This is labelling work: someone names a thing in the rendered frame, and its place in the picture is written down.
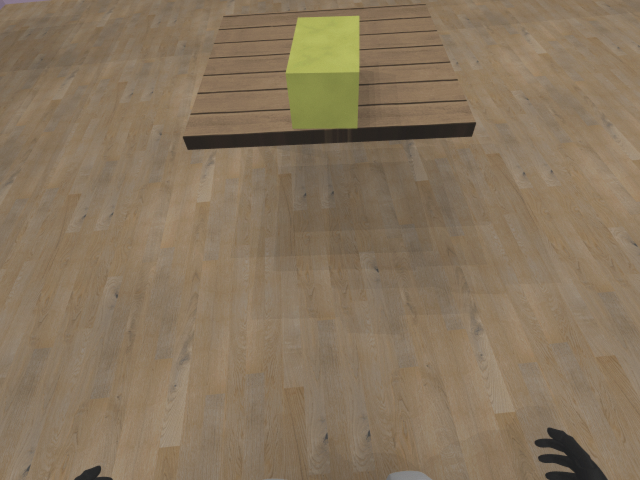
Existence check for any carton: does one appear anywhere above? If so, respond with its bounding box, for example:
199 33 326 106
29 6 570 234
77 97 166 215
286 16 359 129

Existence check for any right robot hand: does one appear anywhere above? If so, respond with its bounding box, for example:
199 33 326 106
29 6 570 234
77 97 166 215
535 428 608 480

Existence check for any table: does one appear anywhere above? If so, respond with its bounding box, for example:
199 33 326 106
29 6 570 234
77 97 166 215
183 3 476 150

